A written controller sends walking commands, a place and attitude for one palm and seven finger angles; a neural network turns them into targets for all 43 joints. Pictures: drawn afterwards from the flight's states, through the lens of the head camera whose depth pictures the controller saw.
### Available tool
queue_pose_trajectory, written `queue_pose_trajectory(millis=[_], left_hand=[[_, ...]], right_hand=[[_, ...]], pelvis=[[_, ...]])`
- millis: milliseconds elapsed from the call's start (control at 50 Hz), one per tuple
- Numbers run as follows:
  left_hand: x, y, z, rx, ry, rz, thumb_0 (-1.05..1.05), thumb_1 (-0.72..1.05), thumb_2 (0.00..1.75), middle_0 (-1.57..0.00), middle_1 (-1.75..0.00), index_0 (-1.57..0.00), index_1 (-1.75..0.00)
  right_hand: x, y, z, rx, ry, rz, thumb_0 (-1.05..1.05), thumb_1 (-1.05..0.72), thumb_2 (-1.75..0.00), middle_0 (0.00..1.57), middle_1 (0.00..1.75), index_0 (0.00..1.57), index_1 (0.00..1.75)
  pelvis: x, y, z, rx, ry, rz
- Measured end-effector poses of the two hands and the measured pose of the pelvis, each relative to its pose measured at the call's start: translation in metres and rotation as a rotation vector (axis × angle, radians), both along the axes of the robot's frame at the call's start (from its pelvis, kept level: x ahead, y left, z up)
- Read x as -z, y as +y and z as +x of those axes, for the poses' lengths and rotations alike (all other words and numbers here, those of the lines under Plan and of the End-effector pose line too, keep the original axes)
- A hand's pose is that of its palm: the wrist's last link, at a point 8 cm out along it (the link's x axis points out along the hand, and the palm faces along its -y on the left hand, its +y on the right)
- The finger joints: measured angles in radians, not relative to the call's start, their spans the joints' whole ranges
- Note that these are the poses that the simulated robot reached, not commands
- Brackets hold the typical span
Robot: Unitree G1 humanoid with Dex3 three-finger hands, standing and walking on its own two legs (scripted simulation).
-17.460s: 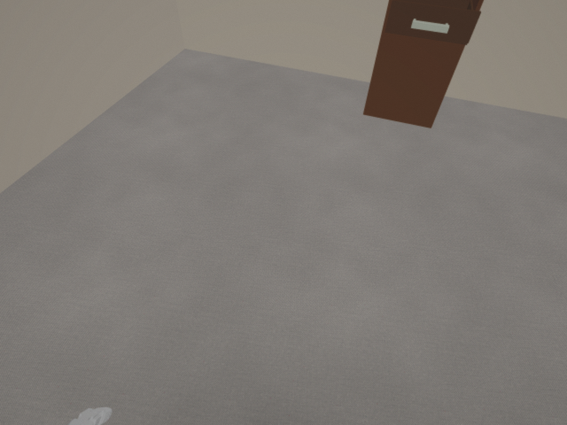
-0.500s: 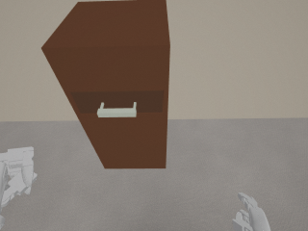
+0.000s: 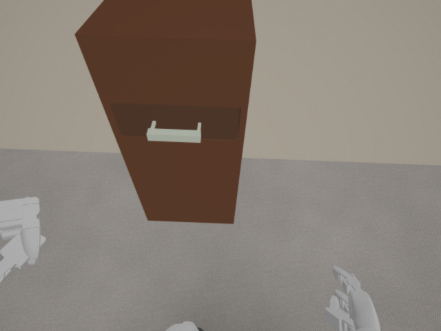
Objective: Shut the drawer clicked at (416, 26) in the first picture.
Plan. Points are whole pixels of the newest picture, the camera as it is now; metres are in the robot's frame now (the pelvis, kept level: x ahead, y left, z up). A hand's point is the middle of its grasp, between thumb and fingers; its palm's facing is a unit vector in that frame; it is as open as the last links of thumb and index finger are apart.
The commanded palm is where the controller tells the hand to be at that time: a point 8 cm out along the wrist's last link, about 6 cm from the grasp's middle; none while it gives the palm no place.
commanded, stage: step back with the hand held close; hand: left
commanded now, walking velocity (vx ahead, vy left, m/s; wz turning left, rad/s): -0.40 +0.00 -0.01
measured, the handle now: (175, 130) +0.67 +0.19 -0.09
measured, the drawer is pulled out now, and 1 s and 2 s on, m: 0.00 0.00 0.00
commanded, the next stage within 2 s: stop stepping back and stand still in 0.50 s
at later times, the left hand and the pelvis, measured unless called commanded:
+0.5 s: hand (17, 294) +0.13 +0.22 +0.18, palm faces +0.28 -0.84 -0.46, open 3.3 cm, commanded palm +0.06 +0.28 +0.19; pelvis -0.07 +0.00 +0.00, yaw -1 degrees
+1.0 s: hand out of the picture +0.06 +0.25 +0.18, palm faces +0.28 -0.86 -0.44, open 3.3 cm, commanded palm +0.02 +0.30 +0.19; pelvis -0.12 +0.03 +0.01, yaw -3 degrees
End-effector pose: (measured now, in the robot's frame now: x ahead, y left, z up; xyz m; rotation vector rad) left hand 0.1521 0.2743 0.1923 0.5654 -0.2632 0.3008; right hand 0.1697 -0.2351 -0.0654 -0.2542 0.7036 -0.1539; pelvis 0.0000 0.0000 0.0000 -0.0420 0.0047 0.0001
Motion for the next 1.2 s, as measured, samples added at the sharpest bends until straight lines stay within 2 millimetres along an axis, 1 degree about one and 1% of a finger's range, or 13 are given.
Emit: queue_pose_trajectory(millis=[140, 260, 340, 400, 460, 540, 620, 720, 820, 920, 1000, 1120, 1200], left_hand=[[-0.001, 0.003, -0.006, 0.048, -0.092, -0.041, 0.02, 0.89, 0.89, -1.4, -1.6, -1.4, -1.6], [-0.002, 0.019, -0.01, 0.05, -0.066, 0.02, 0.02, 0.89, 0.89, -1.4, -1.6, -1.4, -1.6], [-0.007, 0.019, -0.029, 0.04, -0.061, 0.024, 0.02, 0.89, 0.89, -1.4, -1.6, -1.4, -1.6], [-0.004, 0.009, -0.044, 0.061, -0.058, 0.033, 0.02, 0.89, 0.89, -1.4, -1.6, -1.4, -1.6], [-0.002, -0.001, -0.052, 0.095, -0.059, 0.006, 0.02, 0.89, 0.89, -1.4, -1.6, -1.4, -1.6], [-0.006, -0.008, -0.064, 0.145, -0.089, 0.005, 0.02, 0.89, 0.89, -1.4, -1.6, -1.4, -1.6], [-0.007, -0.003, -0.082, 0.145, -0.111, 0.006, 0.02, 0.89, 0.89, -1.4, -1.6, -1.4, -1.6], [0.0, 0.018, -0.096, 0.076, -0.131, -0.038, 0.01, 0.89, 0.89, -1.41, -1.6, -1.4, -1.6], [0.008, 0.037, -0.093, 0.007, -0.094, -0.086, 0.02, 0.89, 0.89, -1.41, -1.6, -1.41, -1.6], [-0.003, 0.021, -0.11, 0.072, -0.025, -0.041, 0.02, 0.9, 0.89, -1.4, -1.6, -1.4, -1.6], [-0.009, 0.018, -0.126, 0.107, -0.033, -0.041, 0.02, 0.89, 0.89, -1.4, -1.6, -1.4, -1.6], [0.01, 0.051, -0.114, -0.021, -0.057, -0.095, 0.01, 0.89, 0.89, -1.41, -1.6, -1.4, -1.6], [0.01, 0.045, -0.11, -0.009, -0.01, -0.086, 0.02, 0.89, 0.89, -1.4, -1.6, -1.4, -1.6]], right_hand=[[0.002, -0.01, -0.029, 0.063, 0.047, -0.046, 0.02, -0.9, -0.89, 0.2, 0.3, 0.2, 0.3], [-0.005, -0.001, -0.052, 0.081, 0.05, -0.053, 0.02, -0.9, -0.89, 0.2, 0.3, 0.2, 0.3], [-0.006, 0.006, -0.057, 0.024, 0.053, -0.04, 0.02, -0.9, -0.89, 0.2, 0.3, 0.2, 0.3], [0.0, 0.007, -0.056, -0.02, 0.047, -0.026, 0.02, -0.9, -0.89, 0.2, 0.3, 0.2, 0.3], [0.007, 0.008, -0.061, -0.031, 0.063, -0.014, 0.02, -0.9, -0.89, 0.2, 0.3, 0.2, 0.3], [0.005, 0.007, -0.075, -0.003, 0.033, 0.007, 0.02, -0.9, -0.89, 0.2, 0.3, 0.2, 0.3], [-0.001, 0.003, -0.092, 0.028, -0.01, 0.0, 0.02, -0.9, -0.89, 0.2, 0.3, 0.2, 0.3], [0.0, -0.002, -0.116, 0.076, 0.003, -0.055, 0.02, -0.9, -0.89, 0.2, 0.3, 0.2, 0.3], [-0.004, 0.013, -0.136, 0.063, 0.03, -0.055, 0.02, -0.9, -0.89, 0.2, 0.3, 0.2, 0.3], [-0.011, 0.03, -0.149, 0.017, 0.009, 0.006, 0.02, -0.9, -0.89, 0.2, 0.3, 0.2, 0.3], [-0.005, 0.032, -0.16, 0.042, 0.049, 0.005, 0.02, -0.9, -0.89, 0.2, 0.3, 0.2, 0.3], [0.006, 0.035, -0.168, 0.076, 0.059, -0.017, 0.02, -0.9, -0.89, 0.2, 0.3, 0.2, 0.3], [-0.001, 0.045, -0.17, 0.052, 0.029, 0.019, 0.02, -0.9, -0.89, 0.2, 0.3, 0.2, 0.3]], pelvis=[[0.004, 0.008, -0.012, 0.007, -0.013, -0.018], [-0.001, 0.011, -0.025, -0.019, 0.007, -0.043], [-0.003, 0.006, -0.032, -0.031, 0.065, -0.04], [0.003, 0.0, -0.045, 0.009, 0.098, 0.005], [0.003, -0.001, -0.062, 0.019, 0.07, -0.022], [0.005, -0.002, -0.079, 0.016, 0.017, -0.033], [0.007, 0.0, -0.088, -0.002, -0.01, -0.037], [0.009, 0.014, -0.083, 0.002, -0.021, -0.028], [0.0, 0.021, -0.101, 0.012, -0.018, -0.006], [-0.006, 0.02, -0.122, 0.016, 0.004, 0.01], [-0.006, 0.027, -0.122, 0.051, 0.007, 0.019], [0.0, 0.04, -0.123, 0.024, -0.005, 0.028], [-0.007, 0.036, -0.129, 0.036, -0.006, 0.045]])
